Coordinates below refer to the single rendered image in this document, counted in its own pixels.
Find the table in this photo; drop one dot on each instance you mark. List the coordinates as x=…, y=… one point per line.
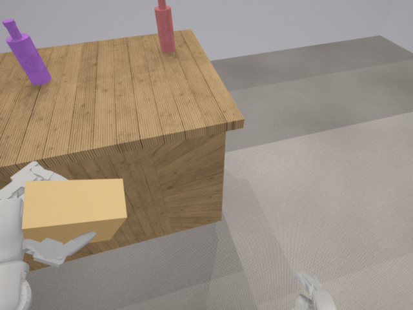
x=123, y=109

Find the sponge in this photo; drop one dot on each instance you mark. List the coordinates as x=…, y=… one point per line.
x=64, y=209

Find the right robot hand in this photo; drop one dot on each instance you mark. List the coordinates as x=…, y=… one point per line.
x=321, y=300

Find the left robot hand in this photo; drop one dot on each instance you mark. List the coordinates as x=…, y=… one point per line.
x=12, y=244

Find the robot left forearm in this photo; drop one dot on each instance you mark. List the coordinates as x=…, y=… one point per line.
x=15, y=291

